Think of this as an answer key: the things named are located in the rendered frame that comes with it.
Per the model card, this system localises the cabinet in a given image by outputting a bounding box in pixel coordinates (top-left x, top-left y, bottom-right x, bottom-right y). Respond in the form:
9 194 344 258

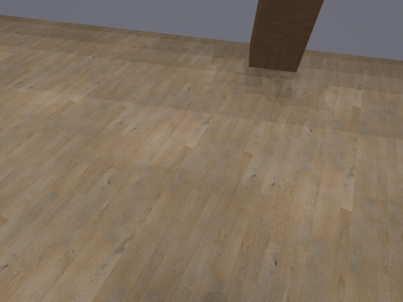
249 0 324 72

